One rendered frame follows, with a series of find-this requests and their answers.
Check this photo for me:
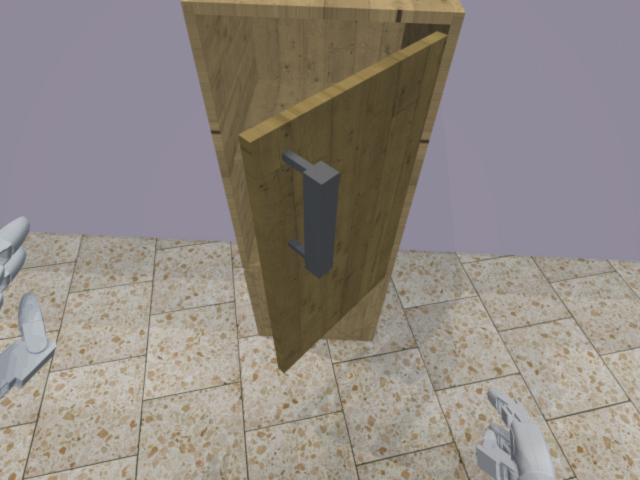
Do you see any robot left hand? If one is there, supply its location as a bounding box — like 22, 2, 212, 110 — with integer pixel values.
0, 216, 56, 399

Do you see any cupboard door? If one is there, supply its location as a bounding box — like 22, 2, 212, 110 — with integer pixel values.
238, 31, 448, 373

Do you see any robot right hand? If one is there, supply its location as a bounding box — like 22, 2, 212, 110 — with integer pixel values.
476, 389, 556, 480

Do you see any handle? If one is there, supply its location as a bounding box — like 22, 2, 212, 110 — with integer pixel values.
282, 149, 340, 279

